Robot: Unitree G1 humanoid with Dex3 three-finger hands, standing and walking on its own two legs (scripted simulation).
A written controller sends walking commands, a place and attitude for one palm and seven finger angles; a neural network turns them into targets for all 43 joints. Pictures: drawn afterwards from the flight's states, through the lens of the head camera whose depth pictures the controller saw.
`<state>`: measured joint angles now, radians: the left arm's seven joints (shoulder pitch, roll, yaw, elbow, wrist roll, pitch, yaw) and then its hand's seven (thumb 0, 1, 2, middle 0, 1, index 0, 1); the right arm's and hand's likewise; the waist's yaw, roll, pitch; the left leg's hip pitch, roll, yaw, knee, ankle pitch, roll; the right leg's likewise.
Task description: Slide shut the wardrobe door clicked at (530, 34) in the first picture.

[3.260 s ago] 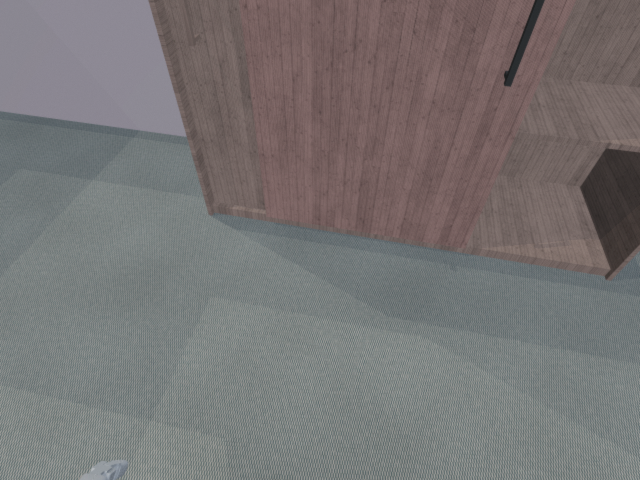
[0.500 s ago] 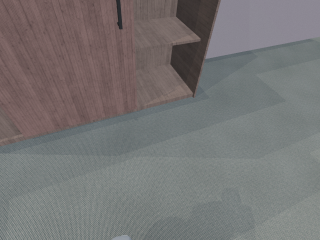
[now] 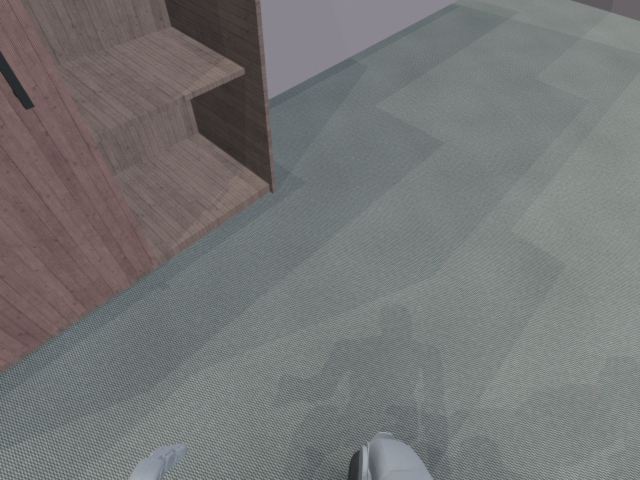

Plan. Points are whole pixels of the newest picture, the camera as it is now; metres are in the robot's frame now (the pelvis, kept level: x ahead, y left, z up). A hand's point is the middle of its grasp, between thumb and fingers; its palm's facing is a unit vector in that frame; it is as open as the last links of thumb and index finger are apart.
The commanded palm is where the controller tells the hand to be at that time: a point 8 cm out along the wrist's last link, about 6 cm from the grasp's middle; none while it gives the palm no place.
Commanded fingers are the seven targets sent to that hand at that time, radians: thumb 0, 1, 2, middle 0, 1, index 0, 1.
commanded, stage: walk to a spot facing it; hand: left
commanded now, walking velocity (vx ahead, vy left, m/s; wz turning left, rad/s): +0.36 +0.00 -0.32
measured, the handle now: out of the picture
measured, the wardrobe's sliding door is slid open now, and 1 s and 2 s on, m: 0.56 0.56 0.56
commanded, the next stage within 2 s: turn to face it in 0.62 s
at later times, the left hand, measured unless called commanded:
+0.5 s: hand (214, 433) +0.21 +0.15 -0.17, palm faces +0.02 -0.98 -0.21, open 7.3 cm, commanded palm none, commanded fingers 0.00 0.90 0.90 -0.20 -0.30 -0.20 -0.30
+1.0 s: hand (225, 288) +0.46 +0.17 -0.17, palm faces -0.03 -0.98 -0.22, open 7.3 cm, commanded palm none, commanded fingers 0.00 0.90 0.90 -0.20 -0.30 -0.20 -0.30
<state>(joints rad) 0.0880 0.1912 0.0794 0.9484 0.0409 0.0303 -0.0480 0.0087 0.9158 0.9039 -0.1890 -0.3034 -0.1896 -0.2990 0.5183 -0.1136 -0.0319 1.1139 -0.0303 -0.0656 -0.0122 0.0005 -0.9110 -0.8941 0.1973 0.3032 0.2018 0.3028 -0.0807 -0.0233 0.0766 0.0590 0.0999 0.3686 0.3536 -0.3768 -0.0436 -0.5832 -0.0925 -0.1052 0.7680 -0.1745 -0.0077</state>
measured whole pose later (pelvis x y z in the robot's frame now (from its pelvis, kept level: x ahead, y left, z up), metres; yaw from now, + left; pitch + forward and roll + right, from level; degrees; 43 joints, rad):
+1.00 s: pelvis +0.38 -0.02 +0.00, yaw -3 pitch -1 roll +0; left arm 0.19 0.19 0.07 1.02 0.03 0.00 0.02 0.02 0.94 0.90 -0.19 -0.30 -0.19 -0.30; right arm 0.36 -0.15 -0.05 1.11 -0.02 -0.01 -0.01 -0.01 -0.94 -0.89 0.20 0.30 0.20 0.30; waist -0.04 -0.02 0.04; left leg -0.18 0.03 0.14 0.49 -0.29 0.03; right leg -0.40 -0.08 -0.08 0.73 -0.31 0.04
